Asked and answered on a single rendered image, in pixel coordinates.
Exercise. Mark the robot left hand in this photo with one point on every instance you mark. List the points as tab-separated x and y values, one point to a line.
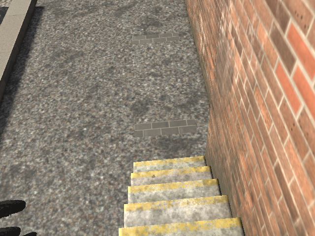
7	208

